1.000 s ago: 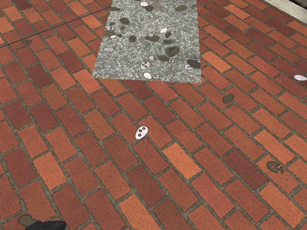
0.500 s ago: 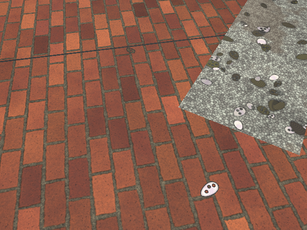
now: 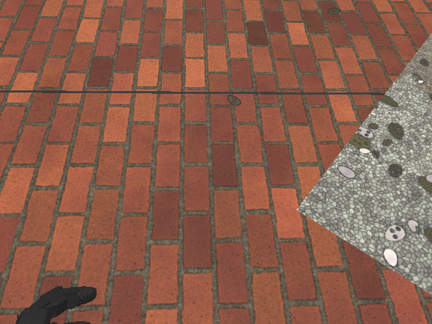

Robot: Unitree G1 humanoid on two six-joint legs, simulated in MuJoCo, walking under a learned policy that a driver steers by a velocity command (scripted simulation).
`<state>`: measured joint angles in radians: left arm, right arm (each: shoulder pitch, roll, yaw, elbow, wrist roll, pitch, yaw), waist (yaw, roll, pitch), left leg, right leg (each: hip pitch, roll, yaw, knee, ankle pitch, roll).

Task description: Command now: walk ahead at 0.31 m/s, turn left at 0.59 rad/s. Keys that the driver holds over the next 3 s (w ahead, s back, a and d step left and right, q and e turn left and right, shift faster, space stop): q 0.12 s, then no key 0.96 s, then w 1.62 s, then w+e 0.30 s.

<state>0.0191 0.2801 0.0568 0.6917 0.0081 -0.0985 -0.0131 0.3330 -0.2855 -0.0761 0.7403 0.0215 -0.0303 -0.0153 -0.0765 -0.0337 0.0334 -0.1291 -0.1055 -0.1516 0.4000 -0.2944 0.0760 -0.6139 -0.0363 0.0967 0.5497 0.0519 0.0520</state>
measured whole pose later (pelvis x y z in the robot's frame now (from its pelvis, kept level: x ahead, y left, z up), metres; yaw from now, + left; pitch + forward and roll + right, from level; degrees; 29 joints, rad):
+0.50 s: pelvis +0.13 -0.02 -0.01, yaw +11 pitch +0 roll -1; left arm 0.15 0.26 0.03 0.80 0.02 -0.01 -0.01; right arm 0.20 -0.26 -0.04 0.66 -0.02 0.05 -0.02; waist 0.03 -0.01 0.04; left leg -0.29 0.01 -0.04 0.55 -0.26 -0.01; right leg -0.32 -0.02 -0.06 0.51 -0.20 0.01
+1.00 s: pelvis +0.17 +0.00 -0.01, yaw +11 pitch -1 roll +0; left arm 0.14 0.26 0.02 0.98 0.01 0.00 0.01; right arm 0.22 -0.24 -0.04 0.74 -0.01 0.01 -0.01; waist 0.02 0.00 0.03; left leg -0.19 -0.02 -0.03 0.52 -0.31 0.02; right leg -0.22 -0.05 -0.03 0.50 -0.26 0.03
